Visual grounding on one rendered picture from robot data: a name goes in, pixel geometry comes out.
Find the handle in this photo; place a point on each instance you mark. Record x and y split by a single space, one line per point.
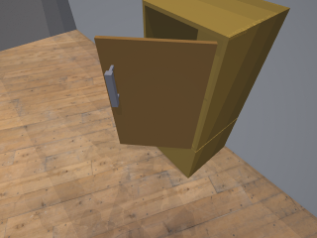
111 86

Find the cupboard door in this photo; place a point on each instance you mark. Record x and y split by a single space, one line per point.
161 85

